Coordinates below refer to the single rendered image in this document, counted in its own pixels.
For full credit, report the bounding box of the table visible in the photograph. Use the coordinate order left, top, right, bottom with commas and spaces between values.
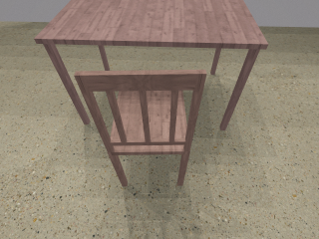
34, 0, 269, 130

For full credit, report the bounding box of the chair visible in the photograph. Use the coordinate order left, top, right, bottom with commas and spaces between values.
74, 69, 207, 187

